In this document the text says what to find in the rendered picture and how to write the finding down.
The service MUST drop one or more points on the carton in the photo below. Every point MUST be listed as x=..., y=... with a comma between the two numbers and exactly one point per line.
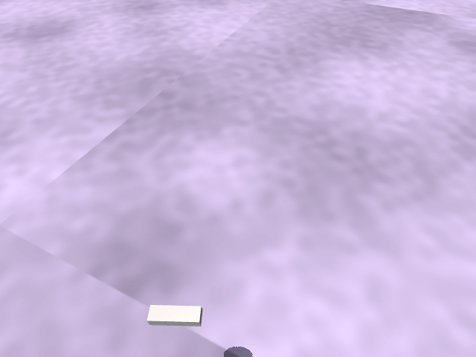
x=175, y=315

